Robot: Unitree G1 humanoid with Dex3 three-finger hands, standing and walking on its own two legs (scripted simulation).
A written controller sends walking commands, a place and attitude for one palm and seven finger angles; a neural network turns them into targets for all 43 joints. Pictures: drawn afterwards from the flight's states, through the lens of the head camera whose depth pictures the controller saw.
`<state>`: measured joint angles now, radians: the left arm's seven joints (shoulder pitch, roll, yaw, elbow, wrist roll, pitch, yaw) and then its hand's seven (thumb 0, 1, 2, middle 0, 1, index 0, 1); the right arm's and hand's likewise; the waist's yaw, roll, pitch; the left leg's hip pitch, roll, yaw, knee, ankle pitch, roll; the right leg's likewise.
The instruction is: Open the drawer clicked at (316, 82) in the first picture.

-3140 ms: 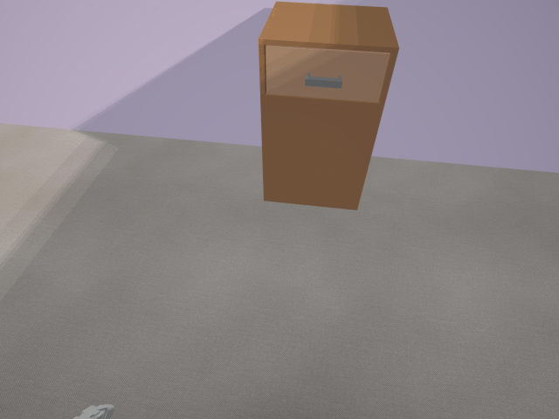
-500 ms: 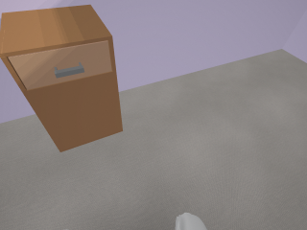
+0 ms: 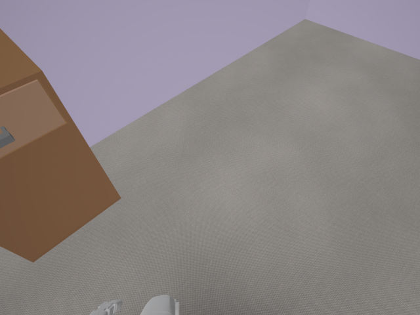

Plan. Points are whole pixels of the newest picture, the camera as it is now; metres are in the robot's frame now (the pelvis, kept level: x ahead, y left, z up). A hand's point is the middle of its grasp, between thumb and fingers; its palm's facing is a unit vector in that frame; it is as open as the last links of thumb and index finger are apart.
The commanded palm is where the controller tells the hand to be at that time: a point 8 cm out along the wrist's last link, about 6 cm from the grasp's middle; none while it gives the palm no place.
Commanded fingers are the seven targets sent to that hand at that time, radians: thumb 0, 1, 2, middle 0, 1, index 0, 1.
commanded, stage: walk to a spot facing it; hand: left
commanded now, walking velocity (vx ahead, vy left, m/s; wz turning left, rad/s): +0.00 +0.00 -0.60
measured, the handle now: out of the picture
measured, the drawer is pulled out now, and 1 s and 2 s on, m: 0.00 0.00 0.00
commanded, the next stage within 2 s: turn to face it in 0.88 s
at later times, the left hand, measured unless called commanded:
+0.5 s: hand out of the picture +0.09 +0.25 -0.17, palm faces -0.22 -0.95 -0.21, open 7.3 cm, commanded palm none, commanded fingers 0.00 0.90 0.90 -0.20 -0.30 -0.20 -0.30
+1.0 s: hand (167, 312) +0.15 +0.11 -0.16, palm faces -0.48 -0.86 -0.19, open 7.3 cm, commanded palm none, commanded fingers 0.00 0.90 0.90 -0.20 -0.30 -0.20 -0.30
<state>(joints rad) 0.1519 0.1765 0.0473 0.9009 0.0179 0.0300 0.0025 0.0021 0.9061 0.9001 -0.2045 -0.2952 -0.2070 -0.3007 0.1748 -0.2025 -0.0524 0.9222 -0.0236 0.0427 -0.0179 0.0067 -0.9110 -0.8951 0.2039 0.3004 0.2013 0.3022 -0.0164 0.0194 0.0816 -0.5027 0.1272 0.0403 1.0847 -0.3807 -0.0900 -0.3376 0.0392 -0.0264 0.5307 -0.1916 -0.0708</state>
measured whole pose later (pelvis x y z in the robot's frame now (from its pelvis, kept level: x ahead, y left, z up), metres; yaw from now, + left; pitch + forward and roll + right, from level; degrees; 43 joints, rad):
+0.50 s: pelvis +0.00 +0.05 +0.01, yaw -18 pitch -1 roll -1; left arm 0.26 0.26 0.10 0.94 0.02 0.09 -0.03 0.00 0.91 0.90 -0.20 -0.29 -0.20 -0.30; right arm 0.21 -0.17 -0.03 0.90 -0.02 0.01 -0.03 0.01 -0.91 -0.89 0.21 0.30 0.21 0.30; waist 0.03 -0.03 0.06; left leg -0.18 0.12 0.23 0.49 -0.29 0.01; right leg -0.46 -0.05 -0.01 1.06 -0.40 0.08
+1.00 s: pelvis +0.05 -0.04 +0.01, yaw -31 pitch -1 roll +0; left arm 0.33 0.15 0.02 1.01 0.02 -0.05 0.00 0.00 0.91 0.90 -0.20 -0.30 -0.21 -0.30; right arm 0.20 -0.22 -0.06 0.98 -0.03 0.01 0.02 0.01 -0.91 -0.90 0.20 0.30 0.20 0.30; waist -0.01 0.03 0.04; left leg -0.58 0.13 0.08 0.97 -0.22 -0.07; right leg -0.03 0.03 -0.04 0.36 -0.32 -0.04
